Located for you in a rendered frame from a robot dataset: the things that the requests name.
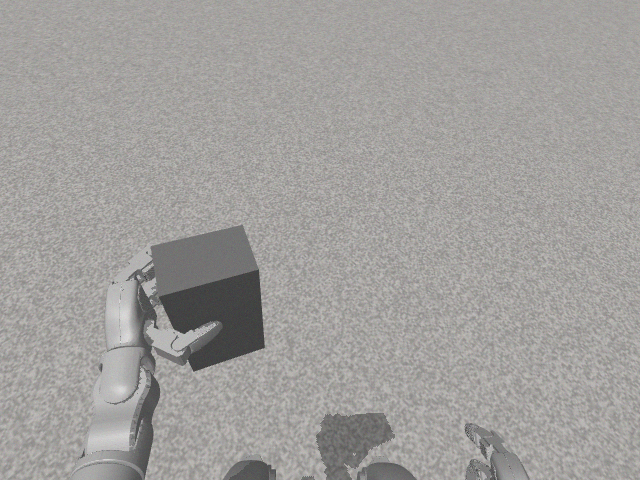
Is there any right robot hand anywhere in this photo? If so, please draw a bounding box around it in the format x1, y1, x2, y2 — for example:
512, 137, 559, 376
465, 423, 530, 480

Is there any left robot hand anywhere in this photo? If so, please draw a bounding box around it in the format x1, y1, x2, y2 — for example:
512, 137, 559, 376
104, 244, 223, 366

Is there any left robot arm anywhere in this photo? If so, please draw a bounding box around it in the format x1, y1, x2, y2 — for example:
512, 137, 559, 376
70, 346, 160, 480

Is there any carton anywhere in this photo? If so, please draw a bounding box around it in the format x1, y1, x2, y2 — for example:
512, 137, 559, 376
150, 225, 265, 372

